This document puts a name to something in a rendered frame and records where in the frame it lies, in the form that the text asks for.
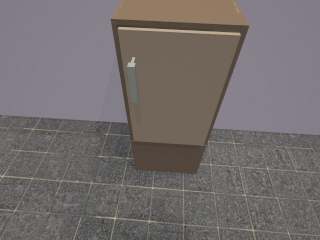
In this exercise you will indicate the cupboard door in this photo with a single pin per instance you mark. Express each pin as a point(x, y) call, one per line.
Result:
point(180, 78)

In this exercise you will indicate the handle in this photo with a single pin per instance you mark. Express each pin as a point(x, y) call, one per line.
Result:
point(132, 77)

